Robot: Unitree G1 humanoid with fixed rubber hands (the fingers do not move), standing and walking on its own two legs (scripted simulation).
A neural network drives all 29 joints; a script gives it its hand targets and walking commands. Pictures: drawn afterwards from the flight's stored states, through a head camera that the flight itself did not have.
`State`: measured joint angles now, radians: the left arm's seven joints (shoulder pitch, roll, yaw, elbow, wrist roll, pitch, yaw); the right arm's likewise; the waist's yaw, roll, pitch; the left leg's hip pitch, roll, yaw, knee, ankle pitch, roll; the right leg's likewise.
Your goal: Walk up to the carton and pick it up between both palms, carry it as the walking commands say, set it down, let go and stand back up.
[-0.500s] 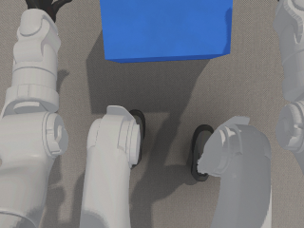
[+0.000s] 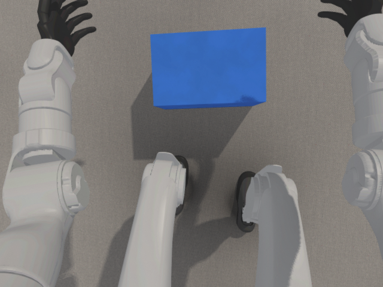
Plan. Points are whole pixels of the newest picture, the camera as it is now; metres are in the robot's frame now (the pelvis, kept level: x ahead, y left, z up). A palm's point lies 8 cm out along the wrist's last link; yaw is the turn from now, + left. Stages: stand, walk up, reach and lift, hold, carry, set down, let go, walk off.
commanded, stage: set down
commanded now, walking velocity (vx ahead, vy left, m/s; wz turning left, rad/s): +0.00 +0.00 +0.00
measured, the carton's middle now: (207, 74) +0.52 +0.06 -0.41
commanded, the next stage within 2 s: let go in 0.64 s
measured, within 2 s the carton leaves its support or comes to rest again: neither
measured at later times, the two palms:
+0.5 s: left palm out of the picture +0.49 +0.31 +0.06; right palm out of the picture +0.56 -0.17 +0.06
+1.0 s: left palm out of the picture +0.41 +0.30 +0.11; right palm out of the picture +0.46 -0.19 +0.10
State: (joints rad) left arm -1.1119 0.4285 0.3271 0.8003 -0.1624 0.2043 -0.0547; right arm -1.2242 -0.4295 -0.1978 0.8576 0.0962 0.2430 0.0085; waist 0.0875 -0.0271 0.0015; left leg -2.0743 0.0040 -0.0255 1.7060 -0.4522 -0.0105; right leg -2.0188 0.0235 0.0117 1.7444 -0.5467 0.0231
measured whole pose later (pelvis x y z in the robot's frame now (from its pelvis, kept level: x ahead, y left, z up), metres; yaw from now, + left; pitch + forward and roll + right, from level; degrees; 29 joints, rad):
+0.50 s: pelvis +0.02 +0.00 +0.13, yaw +0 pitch +45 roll -1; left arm -1.01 0.39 0.36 0.80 -0.11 0.20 -0.10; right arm -1.11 -0.39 -0.25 0.87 0.05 0.23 0.07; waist 0.08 -0.04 -0.07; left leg -1.64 0.00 -0.02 1.18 -0.31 -0.01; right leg -1.60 0.02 0.03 1.21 -0.39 0.03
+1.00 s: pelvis +0.06 +0.01 +0.21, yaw +2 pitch +35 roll -1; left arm -0.49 0.33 0.23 0.58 -0.03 0.13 -0.15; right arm -0.54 -0.24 -0.20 0.57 -0.02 0.16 0.00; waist 0.05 -0.01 -0.05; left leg -1.21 -0.02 -0.03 0.85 -0.26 0.00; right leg -1.16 0.01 0.04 0.87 -0.33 0.03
